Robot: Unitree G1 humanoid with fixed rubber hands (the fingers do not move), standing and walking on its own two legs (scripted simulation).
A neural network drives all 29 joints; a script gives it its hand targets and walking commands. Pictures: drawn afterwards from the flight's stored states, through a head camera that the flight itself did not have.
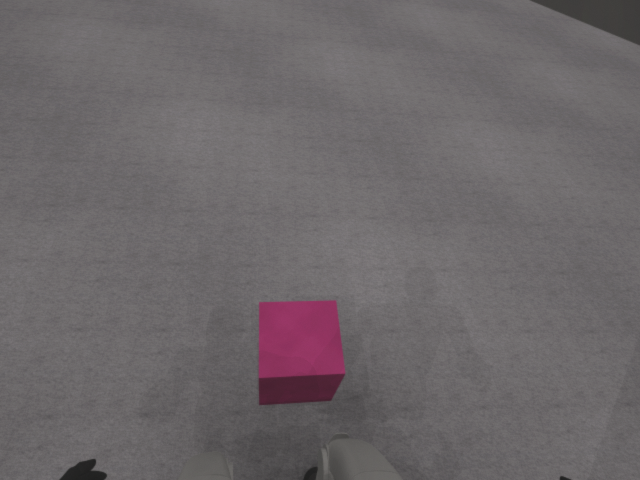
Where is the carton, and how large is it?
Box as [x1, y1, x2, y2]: [259, 300, 344, 404]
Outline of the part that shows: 335,300 259,302 259,404 319,401 331,399 344,374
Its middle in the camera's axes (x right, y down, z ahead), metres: -0.06 +0.33 +1.08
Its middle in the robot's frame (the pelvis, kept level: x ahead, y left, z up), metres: +0.49 +0.00 -0.60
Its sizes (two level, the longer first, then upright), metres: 0.210 0.200 0.250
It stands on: the floor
